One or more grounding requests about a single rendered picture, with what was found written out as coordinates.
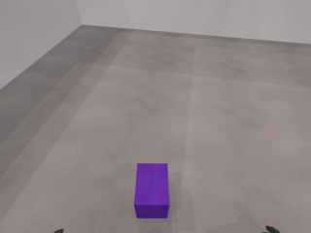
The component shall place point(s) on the carton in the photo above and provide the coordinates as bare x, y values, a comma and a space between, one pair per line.
151, 198

